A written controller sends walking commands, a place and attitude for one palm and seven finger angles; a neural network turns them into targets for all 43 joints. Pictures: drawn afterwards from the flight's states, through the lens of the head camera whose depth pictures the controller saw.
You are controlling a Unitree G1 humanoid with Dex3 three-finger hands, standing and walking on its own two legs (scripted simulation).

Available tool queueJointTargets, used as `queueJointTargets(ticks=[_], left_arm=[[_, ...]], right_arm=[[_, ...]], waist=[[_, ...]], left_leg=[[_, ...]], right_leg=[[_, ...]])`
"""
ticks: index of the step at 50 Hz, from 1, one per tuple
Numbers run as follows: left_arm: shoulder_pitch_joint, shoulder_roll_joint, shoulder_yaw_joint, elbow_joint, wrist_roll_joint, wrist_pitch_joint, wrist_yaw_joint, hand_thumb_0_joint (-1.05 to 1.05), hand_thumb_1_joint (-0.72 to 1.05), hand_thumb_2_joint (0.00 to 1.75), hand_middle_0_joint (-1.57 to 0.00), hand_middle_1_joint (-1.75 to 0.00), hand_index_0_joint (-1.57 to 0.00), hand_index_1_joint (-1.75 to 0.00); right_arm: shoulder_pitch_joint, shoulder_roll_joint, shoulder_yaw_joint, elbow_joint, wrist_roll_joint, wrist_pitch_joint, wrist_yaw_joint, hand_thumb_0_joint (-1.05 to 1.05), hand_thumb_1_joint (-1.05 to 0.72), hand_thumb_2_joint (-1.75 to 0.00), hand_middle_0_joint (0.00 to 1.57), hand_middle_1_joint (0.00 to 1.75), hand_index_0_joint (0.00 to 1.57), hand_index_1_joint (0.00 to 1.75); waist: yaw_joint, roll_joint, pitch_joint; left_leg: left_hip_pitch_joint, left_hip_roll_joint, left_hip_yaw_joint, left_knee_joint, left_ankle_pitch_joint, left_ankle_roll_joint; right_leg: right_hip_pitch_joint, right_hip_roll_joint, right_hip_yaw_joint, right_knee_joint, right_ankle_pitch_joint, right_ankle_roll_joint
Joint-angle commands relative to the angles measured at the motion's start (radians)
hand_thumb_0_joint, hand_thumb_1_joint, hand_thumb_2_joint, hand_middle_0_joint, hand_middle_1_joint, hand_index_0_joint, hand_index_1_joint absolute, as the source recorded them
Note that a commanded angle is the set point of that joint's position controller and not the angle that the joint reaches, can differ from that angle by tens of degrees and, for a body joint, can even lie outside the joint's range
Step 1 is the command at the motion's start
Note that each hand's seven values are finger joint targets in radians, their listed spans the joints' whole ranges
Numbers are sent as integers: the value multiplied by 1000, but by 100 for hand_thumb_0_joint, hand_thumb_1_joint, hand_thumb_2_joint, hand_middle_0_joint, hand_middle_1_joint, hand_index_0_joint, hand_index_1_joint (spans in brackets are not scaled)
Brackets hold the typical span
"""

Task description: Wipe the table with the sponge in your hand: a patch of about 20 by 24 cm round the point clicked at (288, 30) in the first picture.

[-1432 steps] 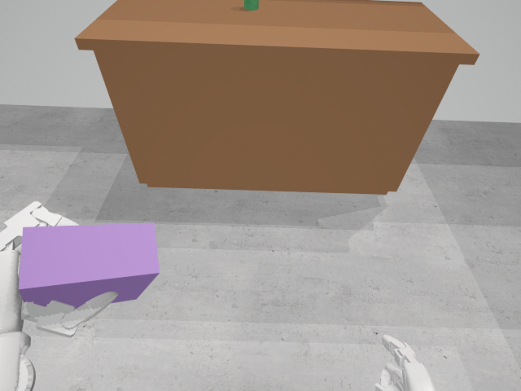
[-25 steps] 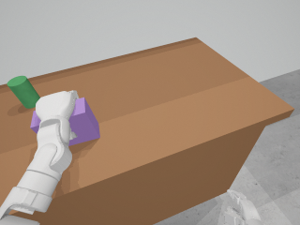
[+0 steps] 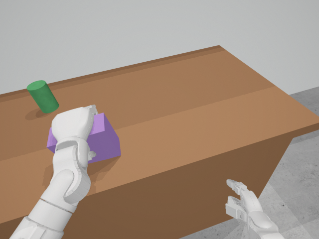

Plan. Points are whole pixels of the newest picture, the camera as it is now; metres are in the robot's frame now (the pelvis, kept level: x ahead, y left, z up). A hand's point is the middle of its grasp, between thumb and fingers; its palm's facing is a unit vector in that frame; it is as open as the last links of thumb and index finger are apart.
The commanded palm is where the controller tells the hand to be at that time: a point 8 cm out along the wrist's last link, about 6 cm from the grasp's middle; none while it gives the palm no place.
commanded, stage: wipe back along the middle lane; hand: left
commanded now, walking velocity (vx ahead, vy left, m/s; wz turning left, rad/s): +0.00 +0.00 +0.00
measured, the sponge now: (90, 146) +0.31 +0.24 +0.09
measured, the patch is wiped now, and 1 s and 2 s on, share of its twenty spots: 0.80 0.85 1.00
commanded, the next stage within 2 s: slide across to the third lane in 0.12 s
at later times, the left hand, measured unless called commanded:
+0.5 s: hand (92, 144) +0.28 +0.20 +0.14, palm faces +0.13 -0.06 -0.99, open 9.8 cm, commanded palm +0.25 +0.18 +0.19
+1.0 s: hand (121, 137) +0.31 +0.14 +0.14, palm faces +0.11 -0.09 -0.99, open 9.8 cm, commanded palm +0.28 +0.13 +0.19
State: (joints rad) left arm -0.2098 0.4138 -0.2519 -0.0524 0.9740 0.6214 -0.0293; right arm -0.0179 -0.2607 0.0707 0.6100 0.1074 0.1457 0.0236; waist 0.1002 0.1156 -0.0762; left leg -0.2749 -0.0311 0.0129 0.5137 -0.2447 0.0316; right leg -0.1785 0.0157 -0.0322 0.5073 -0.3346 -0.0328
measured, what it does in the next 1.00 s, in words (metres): stands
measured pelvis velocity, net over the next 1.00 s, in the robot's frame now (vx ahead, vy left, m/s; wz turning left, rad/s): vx -0.03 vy -0.04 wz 0.00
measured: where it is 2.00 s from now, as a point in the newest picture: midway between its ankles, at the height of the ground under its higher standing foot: outside the picture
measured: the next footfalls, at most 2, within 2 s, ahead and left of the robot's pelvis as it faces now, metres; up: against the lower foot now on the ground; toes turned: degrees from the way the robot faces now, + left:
none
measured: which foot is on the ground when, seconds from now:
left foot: down 0.00-1.00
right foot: down 0.00-1.00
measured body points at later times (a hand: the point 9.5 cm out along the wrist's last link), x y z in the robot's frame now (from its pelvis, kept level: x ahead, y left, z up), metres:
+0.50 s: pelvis -0.02 -0.03 +0.00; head -0.04 -0.08 +0.44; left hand +0.27 +0.20 +0.19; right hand +0.24 -0.23 -0.08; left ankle +0.02 +0.10 -0.74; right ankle -0.04 -0.10 -0.74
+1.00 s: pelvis -0.03 -0.04 +0.00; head -0.06 -0.10 +0.44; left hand +0.29 +0.14 +0.20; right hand +0.23 -0.23 -0.08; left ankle +0.02 +0.10 -0.74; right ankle -0.04 -0.10 -0.74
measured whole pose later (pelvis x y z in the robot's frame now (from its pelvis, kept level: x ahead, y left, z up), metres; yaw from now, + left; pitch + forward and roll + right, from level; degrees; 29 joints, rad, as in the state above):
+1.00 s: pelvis -0.03 -0.04 +0.00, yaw +0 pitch -3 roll +1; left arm -0.38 0.32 -0.40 0.11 0.92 0.63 -0.02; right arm -0.02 -0.25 0.06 0.69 0.10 0.08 0.01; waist 0.10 0.12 -0.05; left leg -0.22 0.00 -0.01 0.46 -0.19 -0.02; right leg -0.15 0.05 -0.05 0.52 -0.31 -0.09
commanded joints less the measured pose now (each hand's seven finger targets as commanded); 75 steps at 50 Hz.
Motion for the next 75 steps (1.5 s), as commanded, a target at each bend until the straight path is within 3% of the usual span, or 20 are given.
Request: queueJointTargets(ticks=[1,9,13,14,18,24,28,35,38,40,47,52,53,54,58,61,63,65,68,75], left_arm=[[-13,-7,6,-121,-82,13,-48,0,10,130,-120,-160,-120,-160],[48,11,28,-220,-92,10,-30,0,10,130,-120,-160,-120,-160],[11,88,91,-222,-92,12,-18,0,10,130,-120,-160,-120,-160],[-50,36,37,-235,-90,12,-17,0,10,130,-120,-160,-120,-160],[-140,67,38,-209,-81,8,-18,0,10,130,-120,-160,-120,-160],[-249,-4,-48,-198,-79,-21,-27,0,10,130,-120,-160,-120,-160],[-315,51,-2,-156,-79,-25,-19,0,10,130,-120,-160,-120,-160],[-446,-25,-68,-69,-68,-31,7,0,10,130,-120,-160,-120,-160],[-500,27,-25,-38,-60,-27,22,0,10,130,-120,-160,-120,-160],[-499,-43,-78,-13,-62,-26,25,0,10,130,-120,-160,-120,-160],[-510,-53,-76,4,-70,-6,38,0,10,130,-120,-160,-120,-160],[-526,-5,-33,69,-64,16,40,0,10,130,-120,-160,-120,-160],[-535,55,18,87,-61,18,42,0,10,130,-120,-160,-120,-160],[-569,13,-25,114,-56,21,39,0,10,130,-120,-160,-120,-160],[-558,73,24,181,-25,26,29,0,10,130,-120,-160,-120,-160],[-570,48,1,238,-21,26,17,0,10,130,-120,-160,-120,-160],[-569,112,61,264,-27,15,14,0,10,130,-120,-160,-120,-160],[-616,63,15,310,-27,-1,7,0,10,130,-120,-160,-120,-160],[-627,127,72,361,-29,-31,4,0,10,130,-120,-160,-120,-160],[-657,145,83,504,-20,-100,1,0,10,130,-120,-160,-120,-160]], right_arm=[[-222,-92,-42,-182,-2,-49,-1,0,-90,-90,20,30,20,30],[-234,-89,-44,-197,-3,-48,-5,0,-90,-90,20,30,20,30],[-236,-98,-45,-183,-6,-48,-20,0,-90,-90,20,30,20,30],[-234,-89,-42,-192,-4,-56,-23,0,-90,-90,20,30,20,30],[-242,-92,-41,-179,-3,-72,-38,0,-90,-90,20,30,20,30],[-246,-74,-42,-174,-2,-117,-34,0,-90,-90,20,30,20,30],[-252,-79,-42,-148,-7,-127,-37,0,-90,-90,20,30,20,30],[-255,-65,-36,-121,-5,-144,-39,0,-90,-90,20,30,20,30],[-254,-70,-39,-111,-6,-142,-42,0,-90,-90,20,30,20,30],[-255,-62,-38,-109,-4,-143,-36,0,-90,-90,20,30,20,30],[-262,-64,-43,-106,-6,-124,-23,0,-90,-90,20,30,20,30],[-262,-73,-40,-99,-6,-102,-32,0,-90,-90,20,30,20,30],[-258,-80,-40,-97,-7,-98,-38,0,-90,-90,20,30,20,30],[-260,-74,-38,-96,-5,-101,-43,0,-90,-90,20,30,20,30],[-243,-84,-42,-88,-9,-95,-50,0,-90,-90,20,30,20,30],[-230,-87,-44,-83,-9,-92,-54,0,-90,-90,20,30,20,30],[-227,-92,-43,-86,-12,-89,-63,0,-90,-90,20,30,20,30],[-204,-92,-43,-77,-9,-91,-74,0,-90,-90,20,30,20,30],[-185,-98,-45,-77,-12,-93,-84,0,-90,-90,20,30,20,30],[-106,-115,-58,-57,-15,-97,-94,0,-90,-90,20,30,20,30]], waist=[[-7,-160,-145],[-2,-158,-132],[-4,-170,-108],[-12,-171,-131],[-15,-137,-105],[-16,-139,-148],[-9,-163,-136],[-18,-183,-122],[-11,-157,-135],[-15,-168,-152],[-12,-174,-174],[-19,-196,-144],[-16,-190,-132],[-23,-198,-135],[-11,-165,-158],[-23,-206,-158],[-18,-196,-154],[-39,-201,-128],[-35,-209,-136],[-51,-205,-128]], left_leg=[[129,21,-38,-28,285,5],[116,16,-27,-25,245,9],[112,19,-30,-30,217,8],[116,11,-22,-22,221,13],[132,12,-31,-38,173,12],[160,2,-30,-35,180,17],[163,2,-30,-53,157,13],[173,-2,-20,-63,141,8],[178,-3,-20,-72,122,5],[179,-5,-15,-64,147,4],[173,-7,0,-50,192,6],[145,-3,10,-57,178,6],[138,-2,5,-68,160,4],[131,-5,13,-64,151,5],[128,-7,6,-69,160,4],[106,-8,14,-57,158,6],[93,-9,10,-61,147,5],[83,-7,14,-62,121,6],[68,-8,8,-60,117,5],[25,-8,5,-44,100,7]], right_leg=[[-3,25,2,-42,396,-26],[3,21,27,-48,379,-23],[-7,21,60,-62,365,-26],[-3,14,46,-60,366,-21],[-33,17,69,-83,288,-28],[-22,10,55,-85,282,-26],[-18,9,70,-104,256,-25],[-35,4,56,-121,210,-25],[-30,5,73,-132,180,-29],[-19,1,60,-121,225,-28],[16,-6,70,-110,333,-22],[13,-10,79,-118,336,-16],[11,-8,94,-127,304,-19],[10,-13,85,-124,289,-15],[21,-10,103,-124,300,-23],[28,-16,105,-123,327,-13],[33,-19,128,-134,312,-12],[3,-20,115,-141,271,-8],[12,-23,140,-153,260,-6],[-9,-26,150,-153,259,-2]])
